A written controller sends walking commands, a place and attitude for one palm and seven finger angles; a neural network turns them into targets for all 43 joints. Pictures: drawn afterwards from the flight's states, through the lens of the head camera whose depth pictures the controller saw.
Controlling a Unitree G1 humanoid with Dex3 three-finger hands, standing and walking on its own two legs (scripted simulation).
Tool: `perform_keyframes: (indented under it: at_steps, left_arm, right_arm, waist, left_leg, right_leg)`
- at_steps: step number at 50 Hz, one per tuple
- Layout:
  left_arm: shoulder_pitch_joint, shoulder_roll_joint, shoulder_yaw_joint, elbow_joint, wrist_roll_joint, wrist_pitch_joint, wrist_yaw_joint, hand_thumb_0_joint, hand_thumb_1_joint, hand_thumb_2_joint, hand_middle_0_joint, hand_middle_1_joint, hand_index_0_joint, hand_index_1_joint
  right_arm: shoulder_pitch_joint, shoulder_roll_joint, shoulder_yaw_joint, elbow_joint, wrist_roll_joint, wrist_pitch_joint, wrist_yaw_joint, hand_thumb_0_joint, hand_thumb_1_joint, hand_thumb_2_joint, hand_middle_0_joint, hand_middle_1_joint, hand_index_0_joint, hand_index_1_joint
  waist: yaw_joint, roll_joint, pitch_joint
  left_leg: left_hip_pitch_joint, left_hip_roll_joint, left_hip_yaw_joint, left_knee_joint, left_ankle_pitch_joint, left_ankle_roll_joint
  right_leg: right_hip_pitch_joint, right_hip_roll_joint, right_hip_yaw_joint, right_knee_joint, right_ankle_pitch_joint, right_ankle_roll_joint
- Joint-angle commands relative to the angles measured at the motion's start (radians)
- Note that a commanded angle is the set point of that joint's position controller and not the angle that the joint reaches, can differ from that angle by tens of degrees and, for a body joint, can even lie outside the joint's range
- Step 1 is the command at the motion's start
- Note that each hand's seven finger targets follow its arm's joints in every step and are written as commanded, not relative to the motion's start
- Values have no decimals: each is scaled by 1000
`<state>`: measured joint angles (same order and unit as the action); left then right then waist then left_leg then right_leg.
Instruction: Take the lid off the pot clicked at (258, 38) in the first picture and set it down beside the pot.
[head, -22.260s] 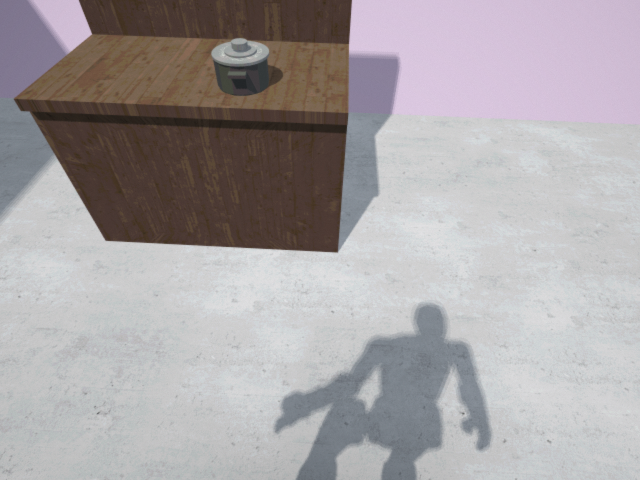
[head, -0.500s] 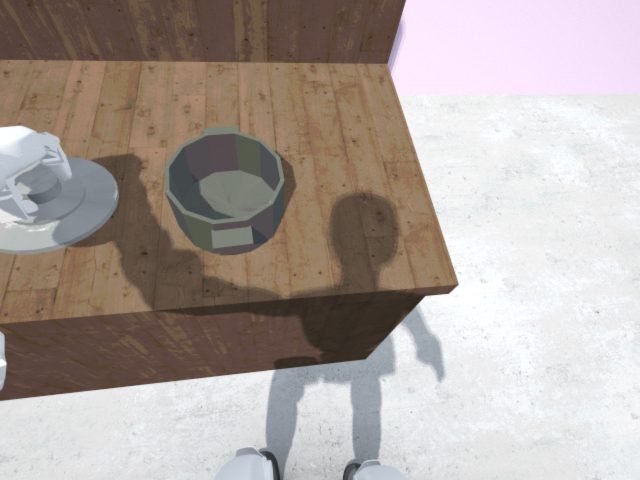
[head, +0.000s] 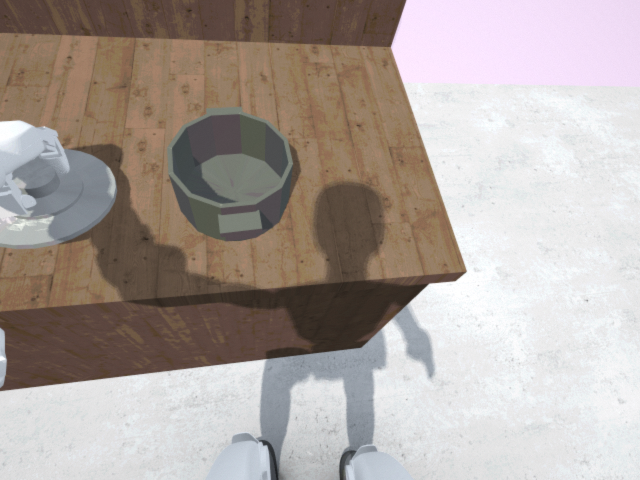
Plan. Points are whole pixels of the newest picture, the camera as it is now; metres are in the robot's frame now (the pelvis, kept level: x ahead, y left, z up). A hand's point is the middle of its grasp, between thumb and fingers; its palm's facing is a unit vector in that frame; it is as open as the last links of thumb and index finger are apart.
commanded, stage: lower the lid onto the table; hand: left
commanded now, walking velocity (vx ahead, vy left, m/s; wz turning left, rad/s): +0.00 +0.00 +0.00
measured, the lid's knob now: (35, 180) +0.50 +0.34 +0.00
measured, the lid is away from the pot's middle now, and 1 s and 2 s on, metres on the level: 0.25 0.26 0.26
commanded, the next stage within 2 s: open the fingers wide in 0.12 s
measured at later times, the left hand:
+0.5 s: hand (14, 218) +0.43 +0.34 +0.00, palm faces -0.44 -0.13 -0.89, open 8.1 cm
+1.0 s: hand (11, 220) +0.43 +0.34 +0.01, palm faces -0.45 -0.12 -0.89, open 10.0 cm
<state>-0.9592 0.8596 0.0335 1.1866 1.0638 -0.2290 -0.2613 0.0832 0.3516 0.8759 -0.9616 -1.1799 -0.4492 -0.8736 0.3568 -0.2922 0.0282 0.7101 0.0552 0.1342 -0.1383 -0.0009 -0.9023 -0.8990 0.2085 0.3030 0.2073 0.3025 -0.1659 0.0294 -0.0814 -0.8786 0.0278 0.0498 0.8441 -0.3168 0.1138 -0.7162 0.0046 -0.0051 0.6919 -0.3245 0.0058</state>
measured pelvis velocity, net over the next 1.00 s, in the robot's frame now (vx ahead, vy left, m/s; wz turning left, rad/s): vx -0.02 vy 0.01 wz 0.03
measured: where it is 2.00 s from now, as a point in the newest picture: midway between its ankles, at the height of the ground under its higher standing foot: outside the picture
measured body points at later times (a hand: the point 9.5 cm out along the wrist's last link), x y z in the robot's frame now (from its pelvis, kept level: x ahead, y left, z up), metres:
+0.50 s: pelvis -0.02 +0.02 -0.01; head +0.09 +0.07 +0.43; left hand +0.45 +0.35 +0.05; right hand -0.01 -0.26 -0.11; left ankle +0.04 +0.04 -0.70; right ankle +0.00 -0.19 -0.69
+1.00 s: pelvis -0.02 +0.01 -0.01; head +0.09 +0.06 +0.42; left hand +0.45 +0.35 +0.06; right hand -0.01 -0.28 -0.10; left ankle +0.04 +0.04 -0.70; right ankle +0.00 -0.19 -0.70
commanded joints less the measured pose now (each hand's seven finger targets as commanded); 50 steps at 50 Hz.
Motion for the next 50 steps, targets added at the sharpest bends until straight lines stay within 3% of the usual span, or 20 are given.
perform_keyframes:
  at_steps: [1, 3, 6, 8, 10, 11, 12, 14, 16, 19, 21, 23, 27, 33, 37, 40, 44, 45, 46, 50]
  left_arm:
    - [-512, 318, 57, -222, -22, 13, 81, 0, 657, 1024, -970, -1185, -692, -1034]
    - [-527, 303, 55, -235, -15, 16, 88, 0, 657, 1024, -970, -1185, -692, -1034]
    - [-540, 273, 25, -205, -14, 40, 98, 0, 657, 1024, -970, -1185, -692, -1034]
    - [-566, 247, 16, -238, -11, 43, 103, 0, 657, 1024, -970, -1185, -692, -1034]
    - [-560, 277, 35, -213, -5, 53, 114, 0, 657, 1024, -970, -1185, -692, -1034]
    - [-246, 325, 162, -140, -16, 67, 117, 0, 657, 1024, -970, -1185, -692, -1034]
    - [-237, 343, 167, -156, -16, 66, 121, 0, 642, 1010, -953, -1180, -682, -1033]
    - [-411, 267, 88, -288, 4, 80, 136, 0, 612, 984, -920, -1168, -662, -1028]
    - [-450, 275, 88, -287, 19, 98, 157, 0, 581, 960, -887, -1155, -643, -1023]
    - [-455, 209, 41, -231, 6, 120, 160, 0, 532, 930, -840, -1132, -617, -1011]
    - [-456, 180, 19, -217, -4, 128, 155, 0, 498, 912, -809, -1115, -600, -1002]
    - [-485, 143, -15, -231, -6, 127, 144, 0, 464, 895, -778, -1098, -583, -993]
    - [-480, 175, 9, -226, -13, 112, 129, 0, 396, 859, -716, -1065, -549, -974]
    - [-499, 124, -26, -258, -22, 96, 125, 0, 299, 795, -621, -1021, -495, -953]
    - [-470, 170, 5, -214, -20, 94, 131, 0, 234, 754, -557, -991, -459, -939]
    - [-492, 135, -23, -241, -19, 100, 133, 0, 184, 725, -510, -968, -433, -926]
    - [-493, 152, -18, -223, -19, 105, 124, 0, 114, 694, -450, -930, -402, -904]
    - [-483, 117, -47, -195, -23, 111, 119, 0, 96, 687, -436, -921, -394, -898]
    - [-510, 151, -22, -243, -20, 104, 118, 0, 79, 679, -421, -912, -386, -893]
    - [-477, 153, -20, -204, -22, 102, 104, 0, 10, 646, -360, -876, -353, -872]
  right_arm:
    - [165, -225, -76, -20, -10, 5, -10, 0, -900, -900, 200, 300, 200, 300]
    - [170, -223, -80, -17, -13, 5, -8, 0, -900, -900, 200, 300, 200, 300]
    - [167, -224, -78, -21, -7, 5, -1, 0, -900, -900, 200, 300, 200, 300]
    - [180, -224, -84, -20, -14, 2, 0, 0, -900, -900, 200, 300, 200, 300]
    - [176, -224, -78, -25, -12, 0, 0, 0, -900, -900, 200, 300, 200, 300]
    - [154, -203, -86, -67, -12, 5, 23, 0, -900, -900, 200, 300, 200, 300]
    - [145, -216, -78, -75, -14, 14, 33, 0, -900, -900, 200, 300, 200, 300]
    - [134, -215, -98, -59, -22, 34, 45, 0, -900, -900, 200, 300, 200, 300]
    - [140, -218, -104, -48, -15, 35, 45, 0, -900, -900, 200, 300, 200, 300]
    - [136, -216, -103, -37, -9, 25, 43, 0, -900, -900, 200, 300, 200, 300]
    - [133, -216, -101, -35, -5, 14, 41, 0, -900, -900, 200, 300, 200, 300]
    - [137, -214, -100, -32, -6, 4, 37, 0, -900, -900, 200, 300, 200, 300]
    - [140, -218, -93, -32, -3, -17, 27, 0, -900, -900, 200, 300, 200, 300]
    - [148, -218, -99, -32, -7, -25, 25, 0, -900, -900, 200, 300, 200, 300]
    - [143, -219, -88, -43, -4, -28, 21, 0, -900, -900, 200, 300, 200, 300]
    - [150, -218, -94, -40, -4, -26, 24, 0, -900, -900, 200, 300, 200, 300]
    - [153, -219, -88, -41, -3, -26, 24, 0, -900, -900, 200, 300, 200, 300]
    - [149, -217, -87, -43, 0, -27, 25, 0, -900, -900, 200, 300, 200, 300]
    - [154, -221, -90, -38, -3, -25, 24, 0, -900, -900, 200, 300, 200, 300]
    - [158, -217, -85, -41, -1, -25, 22, 0, -900, -900, 200, 300, 200, 300]
  waist:
    - [-12, 242, -491]
    - [-10, 267, -509]
    - [-17, 247, -468]
    - [-18, 275, -517]
    - [-19, 241, -510]
    - [87, 229, -512]
    - [77, 236, -535]
    - [39, 250, -562]
    - [29, 251, -536]
    - [19, 247, -466]
    - [14, 218, -443]
    - [8, 243, -448]
    - [13, 211, -446]
    - [9, 227, -458]
    - [13, 186, -440]
    - [10, 208, -456]
    - [10, 199, -446]
    - [2, 192, -424]
    - [7, 191, -445]
    - [4, 174, -445]
  left_leg:
    - [725, 42, -164, -83, 372, -67]
    - [762, 49, -179, -79, 414, -75]
    - [704, 46, -182, -87, 296, -72]
    - [763, 57, -217, -87, 334, -85]
    - [722, 52, -212, -83, 298, -81]
    - [709, 24, -201, -81, 376, -93]
    - [709, 24, -193, -78, 429, -111]
    - [763, 44, -218, -78, 439, -112]
    - [791, 56, -253, -98, 375, -118]
    - [775, 60, -280, -131, 247, -123]
    - [754, 55, -282, -145, 158, -111]
    - [777, 58, -297, -154, 147, -116]
    - [759, 55, -293, -143, 140, -105]
    - [790, 62, -310, -139, 157, -116]
    - [719, 46, -278, -131, 121, -101]
    - [748, 51, -284, -130, 135, -107]
    - [711, 44, -266, -123, 120, -97]
    - [694, 39, -256, -122, 92, -92]
    - [704, 45, -261, -126, 93, -90]
    - [684, 37, -238, -107, 136, -81]
  right_leg:
    - [-203, 75, -82, -49, 76, -49]
    - [-227, 76, -82, -41, 78, -50]
    - [-243, 74, -80, -33, 45, -53]
    - [-277, 76, -81, -21, 41, -51]
    - [-262, 76, -79, -16, 39, -50]
    - [-181, 75, -91, -17, 46, -65]
    - [-168, 80, -90, -13, 68, -67]
    - [-210, 75, -86, -26, 72, -56]
    - [-247, 74, -83, -27, 42, -53]
    - [-294, 70, -79, -27, 2, -52]
    - [-292, 70, -70, -35, -11, -53]
    - [-306, 69, -65, -31, -18, -52]
    - [-294, 67, -58, -24, -9, -54]
    - [-324, 66, -57, -11, -10, -52]
    - [-292, 69, -58, -11, -15, -57]
    - [-300, 69, -59, -11, -10, -57]
    - [-291, 72, -61, -9, -16, -58]
    - [-296, 72, -61, -13, -27, -58]
    - [-285, 71, -63, -13, -21, -59]
    - [-272, 75, -64, -12, -10, -59]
